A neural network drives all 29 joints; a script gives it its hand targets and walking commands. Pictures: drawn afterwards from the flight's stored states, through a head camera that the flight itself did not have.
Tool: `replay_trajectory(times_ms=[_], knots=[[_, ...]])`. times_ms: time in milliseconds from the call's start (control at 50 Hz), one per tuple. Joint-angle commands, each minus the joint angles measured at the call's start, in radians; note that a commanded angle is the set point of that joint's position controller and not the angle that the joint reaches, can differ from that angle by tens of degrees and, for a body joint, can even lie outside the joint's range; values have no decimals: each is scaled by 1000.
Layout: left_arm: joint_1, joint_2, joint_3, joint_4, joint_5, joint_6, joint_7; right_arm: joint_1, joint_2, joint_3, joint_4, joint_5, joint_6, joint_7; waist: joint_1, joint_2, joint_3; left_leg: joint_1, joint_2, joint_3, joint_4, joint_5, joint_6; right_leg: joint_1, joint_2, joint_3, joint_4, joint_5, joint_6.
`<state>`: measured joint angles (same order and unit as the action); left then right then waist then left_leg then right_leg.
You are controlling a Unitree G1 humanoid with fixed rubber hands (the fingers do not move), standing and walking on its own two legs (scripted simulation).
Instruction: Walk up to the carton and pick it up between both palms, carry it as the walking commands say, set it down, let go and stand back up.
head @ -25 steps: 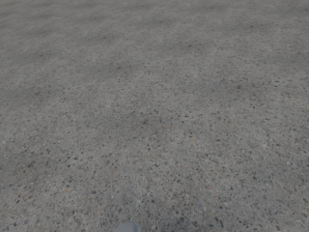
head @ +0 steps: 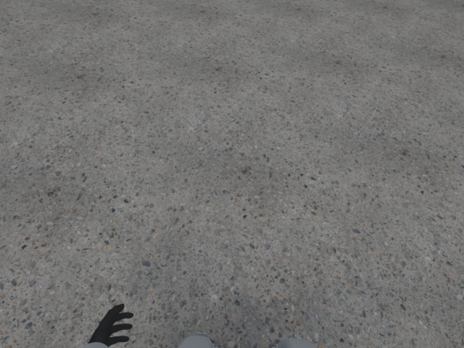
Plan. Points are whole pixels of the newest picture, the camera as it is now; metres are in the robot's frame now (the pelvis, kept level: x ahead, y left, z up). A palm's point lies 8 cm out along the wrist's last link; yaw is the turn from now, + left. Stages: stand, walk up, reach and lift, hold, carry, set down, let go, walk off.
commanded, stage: walk up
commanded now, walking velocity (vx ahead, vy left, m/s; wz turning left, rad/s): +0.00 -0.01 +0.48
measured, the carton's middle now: out of the picture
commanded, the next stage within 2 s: none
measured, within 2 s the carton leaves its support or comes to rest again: neither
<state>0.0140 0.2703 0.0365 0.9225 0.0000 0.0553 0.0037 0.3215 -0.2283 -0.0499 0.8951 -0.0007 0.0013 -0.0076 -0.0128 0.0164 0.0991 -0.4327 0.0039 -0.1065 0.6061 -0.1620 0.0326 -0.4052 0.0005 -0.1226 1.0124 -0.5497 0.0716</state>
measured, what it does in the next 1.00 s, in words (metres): steps on the spot, turning left: right foot, then left foot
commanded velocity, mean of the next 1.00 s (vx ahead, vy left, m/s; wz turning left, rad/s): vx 0.00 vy -0.01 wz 0.50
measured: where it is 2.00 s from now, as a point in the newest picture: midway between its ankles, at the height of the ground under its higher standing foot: (246, 338)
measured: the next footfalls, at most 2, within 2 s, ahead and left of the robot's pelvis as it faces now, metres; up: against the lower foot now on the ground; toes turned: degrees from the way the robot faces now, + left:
right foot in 0.20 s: +0.01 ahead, -0.12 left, +0.00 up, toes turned +0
left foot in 0.70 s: +0.06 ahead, +0.14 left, +0.00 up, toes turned +16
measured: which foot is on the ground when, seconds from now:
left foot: down 0.00-0.20, up 0.22-0.68, down 0.70-1.00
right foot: up 0.00-0.18, down 0.20-0.70, up 0.72-1.00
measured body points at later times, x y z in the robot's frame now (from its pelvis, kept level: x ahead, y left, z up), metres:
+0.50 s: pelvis -0.01 -0.02 +0.02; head +0.06 -0.06 +0.46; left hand +0.00 +0.27 -0.09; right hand +0.13 -0.26 -0.14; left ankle -0.05 +0.14 -0.65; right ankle -0.03 -0.12 -0.73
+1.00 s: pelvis -0.01 +0.03 +0.01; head +0.02 +0.08 +0.46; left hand +0.00 +0.32 -0.14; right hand +0.15 -0.22 -0.10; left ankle +0.02 +0.12 -0.73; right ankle +0.00 -0.10 -0.65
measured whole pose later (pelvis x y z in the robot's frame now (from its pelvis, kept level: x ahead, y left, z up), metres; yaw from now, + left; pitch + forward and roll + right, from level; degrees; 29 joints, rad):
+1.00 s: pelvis -0.01 +0.03 +0.01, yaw +24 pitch +0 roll -5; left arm 0.08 0.28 0.04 0.92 0.00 0.10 0.00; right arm 0.30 -0.27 -0.05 0.83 0.00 0.03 0.00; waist -0.01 0.01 0.09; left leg -0.34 -0.03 -0.15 0.50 -0.15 0.04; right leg -0.39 0.01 -0.16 1.01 -0.43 0.03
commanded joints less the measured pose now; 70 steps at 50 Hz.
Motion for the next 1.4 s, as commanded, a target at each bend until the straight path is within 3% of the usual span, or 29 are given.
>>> replay_trajectory(times_ms=[0, 120, 160, 180, 200, 220, 260, 320, 400, 600, 640, 660, 680, 700, 760, 840, 920, 980, 1000, 1020, 1160, 1180, 1220, 1240, 1280, 1320, 1340, 1360, 1380], knots=[[25, 77, 31, -98, 21, 19, 6, 9, -193, -46, -93, -8, 23, -16, -49, 217, -115, 40, 130, -349, -381, -39, 17, 114, 26, 115, -90, 78, -44], [175, 80, 34, -46, 13, 10, 8, -68, -223, -60, -122, -3, 56, -4, -15, 359, -134, -116, 43, -310, -495, -325, -51, 404, 65, 22, -469, 133, -47], [349, 141, 57, 16, 15, -15, 25, -114, -150, -53, -153, 19, 49, -7, 84, 94, -164, -253, -65, -156, -348, -382, -170, 662, -78, 95, -817, 178, -92], [328, 249, 86, 28, 24, -14, 30, -86, -95, -44, -137, 31, 53, -4, 76, -365, -191, -210, -158, 6, 137, -399, -134, 504, -415, 393, -871, 71, -180], [147, 257, 81, -26, 34, -11, 34, -82, -115, -57, -143, 9, 53, -1, 34, -269, -123, -190, -65, 84, 430, -375, -133, 288, -552, 392, -935, 34, -261], [-14, 212, 54, -70, 42, -21, 38, -86, -157, -63, -150, 7, 56, 9, -20, -158, -44, -160, 26, 33, 536, -320, -127, 225, -495, 291, -859, 178, -278], [-11, 128, 27, -110, 35, -39, 29, -70, -149, -53, -94, 4, 51, 29, -35, -66, -11, -127, -2, 94, 551, -176, -84, 194, -337, 110, -815, 331, -198], [145, 115, 41, -101, 32, -34, 25, -98, -106, -32, -128, 25, 52, 39, 25, -152, -2, -235, -19, 130, 527, -147, -79, 386, -270, 63, -780, 330, -155], [289, 148, 54, -76, 41, -44, 19, -124, -101, -16, -156, 42, 39, 36, 65, -193, -155, -228, -3, 159, 375, -212, -78, 626, -265, -17, -603, 972, -148], [123, 154, 51, -127, 29, -26, -1, -74, -99, -18, -153, 8, 36, 30, -21, -217, -112, -27, 28, 201, 93, -138, -40, 417, -338, -52, -532, 797, -159], [97, 123, 45, -121, 29, -24, 1, 84, -152, -38, -101, -17, 13, 21, -95, -50, -207, 219, 36, 142, -86, 34, -6, 316, -289, -75, -283, 669, -115], [106, 101, 37, -147, 26, -21, -1, 138, -252, -68, -93, -20, 4, 8, -129, 227, -211, 349, 231, -199, -224, 408, 46, 88, -162, -63, -40, 214, -65], [107, 65, 27, -172, 28, -4, -7, 136, -361, -98, -84, -15, 6, 5, -97, 331, -183, 402, 357, -529, -256, 712, 110, -100, -32, 30, 64, -155, -30], [72, 78, 24, -169, 32, 9, -7, 155, -331, -90, -93, -7, 7, -3, -82, 199, -124, 337, 381, -576, -274, 619, 131, -113, -31, 135, 147, -127, -28], [106, 102, 25, -140, 37, 23, -11, -44, -265, -60, -131, 0, 8, -9, -10, 136, -49, 185, 212, -459, -330, 141, 32, -76, -39, 195, 105, 42, -65], [154, 115, 44, -99, 49, 26, -10, -14, -217, -60, -116, -11, 0, -14, -10, 224, -129, 232, 102, -308, -396, 76, -123, -6, 7, 87, 49, 176, -56], [90, 104, 47, -128, 58, 38, -9, 20, -204, -49, -123, -23, 18, -15, -39, 237, -77, 127, 85, -327, -470, -212, -122, 16, 18, 76, 0, 223, -51], [48, 95, 38, -143, 38, 26, 2, 29, -226, -57, -130, -29, 27, -15, -51, 194, -106, 185, 131, -426, -419, -182, 5, -10, 6, 108, -85, 155, -31], [58, 103, 41, -148, 42, 20, -2, 57, -231, -62, -104, -29, 29, -16, -59, 245, -129, 214, 117, -461, -459, -182, -36, 12, 40, 71, -139, 107, -32], [86, 92, 39, -124, 35, 11, -9, 63, -237, -68, -89, -35, 28, -15, -51, 243, -165, 187, 124, -443, -490, -481, 8, 79, 60, 56, -218, 31, -34], [218, 110, 63, -111, 52, 20, -45, 95, -335, -88, -58, -41, 39, -76, -24, 96, -105, 89, 188, -500, -476, -203, 16, 301, 33, 110, -438, -11, -66], [218, 97, 64, -109, 49, 19, -44, 90, -352, -90, -53, -31, 46, -81, -23, 163, -112, 73, 166, -426, -453, -153, -9, 356, 43, 74, -526, 6, -69], [388, 123, 69, -82, 44, 12, -36, -66, -317, -89, -107, -16, 40, -77, 125, 57, -142, -264, 41, -230, -261, -340, -89, 733, -35, 97, -805, 161, -128], [395, 219, 92, -75, 38, 9, -20, -138, -207, -67, -118, -19, 34, -61, 162, -286, -115, -422, -156, 42, 185, -370, -101, 733, -259, 244, -916, 105, -161], [281, 198, 55, -145, 54, -37, 5, -157, -106, -38, -147, -57, 35, -11, 93, -138, -45, -560, -7, 94, 552, -262, -35, 593, -483, 378, -921, -18, -93], [237, 175, 60, -120, 21, -65, 7, -167, -134, -46, -119, -43, 37, 31, 50, -43, -17, -508, 49, 84, 683, -41, -20, 468, -408, 260, -908, 120, 35], [238, 153, 49, -91, 12, -72, 8, -109, -135, -52, -97, -38, 40, 49, 26, -106, 8, -495, 38, 81, 726, 14, -23, 432, -350, 165, -899, 190, 73], [263, 133, 45, -87, 19, -79, 6, -65, -128, -52, -77, -35, 41, 57, 14, -79, -21, -453, 26, 102, 771, 18, -7, 495, -291, 89, -855, 335, 57], [333, 138, 39, -75, 6, -86, 8, -31, -100, -49, -76, -25, 42, 62, 35, -97, -30, -393, 7, 112, 766, 34, 1, 503, -271, 44, -811, 556, 163]])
